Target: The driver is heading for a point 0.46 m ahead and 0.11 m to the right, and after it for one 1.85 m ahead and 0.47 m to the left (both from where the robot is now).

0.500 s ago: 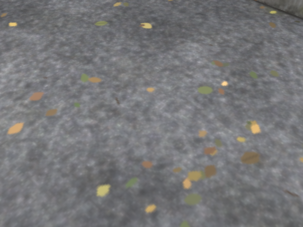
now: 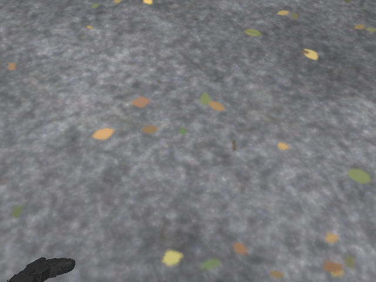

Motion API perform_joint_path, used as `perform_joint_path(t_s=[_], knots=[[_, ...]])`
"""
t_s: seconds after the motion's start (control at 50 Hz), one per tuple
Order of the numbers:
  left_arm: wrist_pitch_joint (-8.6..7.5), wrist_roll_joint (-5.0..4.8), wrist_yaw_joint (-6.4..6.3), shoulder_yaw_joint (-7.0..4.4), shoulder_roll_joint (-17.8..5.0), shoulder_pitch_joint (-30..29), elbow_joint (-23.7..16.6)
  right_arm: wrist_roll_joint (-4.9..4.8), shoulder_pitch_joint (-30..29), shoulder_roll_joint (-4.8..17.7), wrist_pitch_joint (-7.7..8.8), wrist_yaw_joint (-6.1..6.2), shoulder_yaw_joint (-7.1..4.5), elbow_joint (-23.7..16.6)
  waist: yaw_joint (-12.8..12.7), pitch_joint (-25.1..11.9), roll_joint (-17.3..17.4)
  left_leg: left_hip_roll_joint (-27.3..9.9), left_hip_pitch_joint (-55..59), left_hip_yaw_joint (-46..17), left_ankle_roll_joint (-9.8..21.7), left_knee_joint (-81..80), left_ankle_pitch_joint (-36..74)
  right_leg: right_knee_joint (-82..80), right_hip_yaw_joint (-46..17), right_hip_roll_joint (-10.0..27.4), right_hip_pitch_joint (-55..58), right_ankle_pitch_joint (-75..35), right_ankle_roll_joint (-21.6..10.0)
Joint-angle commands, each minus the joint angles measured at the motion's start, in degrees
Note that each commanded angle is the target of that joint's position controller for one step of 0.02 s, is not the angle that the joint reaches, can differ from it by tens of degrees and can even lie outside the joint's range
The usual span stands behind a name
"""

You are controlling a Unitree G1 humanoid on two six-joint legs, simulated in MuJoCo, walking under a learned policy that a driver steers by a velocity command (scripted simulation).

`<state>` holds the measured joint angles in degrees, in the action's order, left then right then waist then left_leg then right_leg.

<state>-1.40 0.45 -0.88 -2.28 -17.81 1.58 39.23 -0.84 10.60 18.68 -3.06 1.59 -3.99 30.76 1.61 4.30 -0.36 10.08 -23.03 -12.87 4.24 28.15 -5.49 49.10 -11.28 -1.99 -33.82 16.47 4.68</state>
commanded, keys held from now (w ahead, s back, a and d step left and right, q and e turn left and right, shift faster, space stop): shift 0.06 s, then w+shift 0.12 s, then w+e+shift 0.52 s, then w+q+shift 0.30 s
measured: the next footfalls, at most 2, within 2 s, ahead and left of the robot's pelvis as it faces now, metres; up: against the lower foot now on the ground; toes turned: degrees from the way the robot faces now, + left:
right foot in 0.14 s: +0.13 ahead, -0.15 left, +0.00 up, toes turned +15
left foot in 0.56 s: +0.22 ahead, +0.11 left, +0.00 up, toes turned -7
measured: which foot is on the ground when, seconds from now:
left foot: down 0.00-0.14, up 0.16-0.54, down 0.56-1.00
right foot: up 0.00-0.12, down 0.14-0.56, up 0.58-0.96, down 0.98-1.00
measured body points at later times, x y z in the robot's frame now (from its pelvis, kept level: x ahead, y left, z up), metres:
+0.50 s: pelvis +0.13 -0.04 +0.02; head +0.16 -0.07 +0.47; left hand +0.10 +0.23 -0.09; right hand +0.38 -0.26 -0.05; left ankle +0.19 +0.13 -0.70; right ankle +0.09 -0.16 -0.73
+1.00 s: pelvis +0.44 -0.11 -0.04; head +0.49 -0.12 +0.41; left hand +0.76 +0.03 -0.07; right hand +0.28 -0.34 -0.15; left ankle +0.19 +0.11 -0.71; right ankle +0.57 -0.26 -0.74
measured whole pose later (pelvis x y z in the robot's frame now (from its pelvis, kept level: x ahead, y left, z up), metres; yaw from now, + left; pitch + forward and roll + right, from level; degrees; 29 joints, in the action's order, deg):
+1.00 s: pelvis +0.44 -0.11 -0.04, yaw -8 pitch +3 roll +0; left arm -5.5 -1.2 2.7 0.1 -14.7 -2.8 29.4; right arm -0.2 35.6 13.8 4.0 0.0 -1.7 52.8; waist 6.2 2.5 -1.3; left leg -6.1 9.0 -0.1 -1.3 29.4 -29.9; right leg 40.3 -0.5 1.9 -37.1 6.4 -2.0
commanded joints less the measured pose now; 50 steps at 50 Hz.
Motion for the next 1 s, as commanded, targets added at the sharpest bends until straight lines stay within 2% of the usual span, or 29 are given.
perform_joint_path(t_s=[0.02,0.06,0.1,0.14,0.16,0.18,0.2,0.22,0.24,0.28,0.4,0.48,0.52,0.56,0.58,0.6,0.62,0.64,0.66,0.68,0.74,0.8,0.84,0.88,0.92,0.94,0.96,0.98,1.0], knots=[[-0.24,-0.22,0.00,-1.53,-4.7,3.3,-2.1,0.22,-2.6,8.7,0.11,0.68,-2.91,-4.9,-1.3,-11.7,7.8,-12.8,5.8,-15.5,7.0,-6.9,-2.7,-4.3,2.8,-1.4,7.1,-3.1,0.2],[-0.78,-0.11,0.32,-1.64,-4.9,2.7,-2.6,0.51,-1.8,7.7,0.07,0.34,-2.52,-4.4,-0.2,-11.8,9.5,-13.4,6.6,-16.6,6.8,-4.9,0.1,-7.8,3.4,-0.9,10.0,-2.5,-0.5],[-1.25,-0.67,1.00,-1.93,-5.1,4.5,-2.7,0.31,-1.2,6.7,0.24,-0.22,-1.89,-4.2,-0.5,-13.1,9.9,-13.2,3.8,-18.6,6.4,-5.7,-20.2,-13.1,5.1,-0.3,17.2,-3.0,-2.3],[-1.84,-0.86,1.32,-2.46,-4.5,10.3,-1.6,0.35,0.3,4.1,0.95,-0.77,-0.62,-2.9,-3.9,-10.3,7.5,-10.1,-5.3,-16.2,3.8,-0.5,-37.4,-21.6,5.1,2.4,28.3,2.1,-5.1],[-2.33,0.13,1.17,-2.82,-6.8,16.7,-0.7,0.47,2.3,-1.0,1.53,-0.75,0.97,-2.0,-5.0,-11.4,-1.4,-4.2,-10.0,-6.9,0.1,17.8,-37.2,-29.4,-8.6,13.4,33.2,18.0,-8.8],[-2.98,2.49,1.75,-4.50,-14.4,17.6,0.2,-1.40,-0.2,0.7,2.93,-0.67,0.42,-5.4,-3.4,-3.3,-15.0,-0.3,-24.5,-1.3,-0.7,27.1,-28.7,-41.1,-32.9,20.9,30.0,38.5,-15.6],[-3.84,1.74,1.63,-4.42,-12.6,14.3,-0.7,-1.36,-2.1,5.5,4.18,-0.35,-0.63,-4.7,-2.6,2.2,-11.1,-5.1,-28.1,-2.2,-1.2,31.7,-21.8,-42.1,-35.8,22.6,26.5,38.7,-17.6],[-3.97,0.34,1.16,-3.49,-9.8,13.4,-1.0,-0.49,-2.4,7.3,4.89,-0.58,-1.06,-3.6,-2.1,2.7,-7.0,-7.2,-27.6,-0.3,-1.9,32.3,-15.6,-40.8,-30.5,20.8,25.8,32.2,-16.9],[-3.67,-0.56,1.13,-2.81,-8.5,13.6,-1.6,1.06,-1.7,6.7,5.35,-0.89,-0.88,-2.4,-1.8,0.4,-4.6,-9.6,-24.6,4.0,-3.0,32.7,-12.6,-40.2,-25.7,18.0,25.8,27.3,-15.6],[-3.28,-1.29,1.25,-2.10,-8.0,15.8,-1.2,1.76,-3.3,3.8,6.72,-1.12,-0.37,-2.3,-2.8,0.1,-5.2,-10.7,-19.9,7.7,-4.4,32.7,-6.6,-41.5,-20.5,13.7,22.1,21.0,-14.8],[-2.75,-2.14,0.12,-1.56,-6.4,21.0,-0.5,0.34,-10.0,-0.9,9.33,-1.00,0.84,-2.8,-5.7,-1.8,-10.1,-7.8,-6.9,11.2,-7.8,11.6,-2.4,-39.5,-12.0,8.0,19.9,5.4,-15.3],[-1.66,-3.33,-0.33,-1.96,-7.8,21.3,-0.3,-1.45,-13.2,0.0,10.50,-1.76,0.17,-3.1,-5.9,-2.4,-11.8,-5.3,1.8,10.0,-8.9,0.2,-7.1,-35.2,-16.3,7.8,19.4,6.8,-16.4],[-0.95,-3.89,-0.29,-1.61,-6.7,19.3,-0.9,-2.67,-10.9,1.4,10.94,-1.69,-0.54,-2.4,-3.5,-3.2,-10.8,-6.8,9.7,9.4,-7.3,-7.6,-4.1,-32.3,-18.4,7.5,17.5,7.9,-15.5],[-1.26,-3.49,0.28,-0.49,-2.8,16.2,-2.7,-2.48,0.5,5.4,11.04,-0.66,-2.16,0.5,2.2,-9.0,-7.6,-14.7,32.0,6.5,-3.9,-9.0,-3.0,-20.6,-14.0,4.5,4.9,7.3,-11.7],[-1.93,-2.14,0.92,1.06,3.3,19.2,-3.0,-0.84,11.9,7.5,10.30,-0.21,-2.53,2.1,5.6,-20.1,2.5,-25.5,51.0,-3.3,-1.0,-3.6,-7.7,0.4,-5.1,-0.4,-5.2,15.5,-9.4],[-3.28,-4.56,0.81,1.33,2.1,19.1,-7.2,0.75,13.5,11.2,9.66,-1.21,-3.51,3.8,4.0,-19.1,18.5,-37.5,51.8,-23.7,6.7,-8.9,-25.1,11.0,0.5,0.8,-21.7,14.6,-8.8],[-3.12,-4.89,0.47,0.35,-2.2,15.6,-6.7,1.11,12.2,7.5,9.65,-1.61,-2.98,3.6,5.1,-12.5,11.9,-35.7,46.5,-22.1,7.0,-11.1,-32.5,19.4,2.6,6.4,-26.6,9.1,-7.6],[-2.69,-3.79,0.70,-0.25,-3.7,12.6,-6.5,1.06,12.3,4.5,9.63,-1.54,-2.08,4.2,6.1,-7.3,9.3,-32.2,43.0,-15.5,5.4,-12.1,-27.5,24.1,3.9,6.7,-28.8,5.1,-7.2],[-2.25,-2.95,0.97,-0.43,-3.2,12.9,-5.7,1.38,11.6,3.2,9.46,-1.55,-1.48,4.6,5.0,-5.8,6.2,-29.4,39.3,-9.6,4.4,-12.9,-21.5,27.1,5.0,8.0,-27.6,2.2,-7.0],[-1.89,-2.88,1.52,-0.39,-2.3,11.3,-6.3,1.58,10.3,1.9,9.21,-1.74,-1.01,5.7,3.8,-1.8,5.5,-27.3,35.3,-4.5,4.0,-13.9,-15.1,27.5,5.4,9.4,-28.2,-0.1,-7.0],[-1.55,-3.15,2.36,0.65,1.6,8.9,-7.7,1.38,11.0,-0.1,9.85,-2.43,-0.02,9.1,1.1,2.2,5.0,-24.3,23.9,1.6,4.8,-18.3,-9.1,27.6,4.1,9.7,-23.9,-3.3,-6.4],[-2.35,-2.42,2.77,1.29,1.4,3.6,-10.1,0.77,10.0,0.5,9.97,-2.20,0.19,11.3,-1.7,6.7,3.6,-22.7,17.1,6.5,6.7,-22.5,-2.9,14.8,4.6,8.3,-21.7,-9.9,-5.5],[-3.63,-1.11,3.84,1.91,1.4,-2.3,-11.6,-0.60,11.4,2.3,9.82,-1.78,-0.13,12.5,-0.5,7.6,1.8,-22.1,13.2,8.0,6.6,-27.2,2.0,1.8,10.7,8.6,-12.5,-17.0,-6.1],[-4.81,-1.67,5.03,1.89,1.2,-5.5,-12.5,-1.21,13.7,5.7,9.65,-1.51,-0.73,13.6,-0.1,7.7,1.5,-23.6,14.0,9.1,6.5,-28.7,7.6,-5.8,11.8,6.4,-3.8,-18.4,-6.5],[-5.08,-2.19,5.02,0.31,-2.4,-3.8,-12.7,-0.60,14.9,8.8,9.16,-1.51,-1.03,14.6,-2.6,3.5,4.8,-25.2,21.4,9.6,5.0,-22.2,26.1,-11.2,12.1,3.2,3.4,-14.1,-7.6],[-4.78,-2.38,4.41,-1.03,-5.3,0.4,-12.3,0.05,16.0,10.2,8.82,-1.52,-1.07,15.5,-5.7,-1.5,8.2,-25.7,23.7,9.7,4.2,-15.0,39.1,-11.6,12.7,1.2,11.2,-10.7,-8.6],[-4.18,-2.68,3.50,-2.73,-8.1,10.7,-10.3,0.72,15.9,10.8,8.27,-1.38,-0.86,16.3,-12.3,-8.1,10.5,-24.1,20.1,11.5,2.7,-2.0,46.5,-12.0,14.0,-0.8,26.2,-7.7,-9.7],[-3.16,-2.46,2.21,-4.09,-10.5,22.9,-7.6,1.41,15.0,9.5,8.50,-1.15,-0.11,15.4,-18.8,-14.9,10.6,-21.6,5.5,11.6,0.2,15.2,37.4,-8.2,9.9,4.1,47.0,-7.1,-10.0],[-3.36,0.25,1.51,-5.25,-17.1,28.1,-5.8,1.35,24.2,-2.7,9.37,-1.42,2.78,13.3,-11.8,-28.4,-9.0,-12.8,-12.5,9.5,-1.9,41.6,-8.6,-13.6,-18.0,22.4,66.9,15.9,-15.7]])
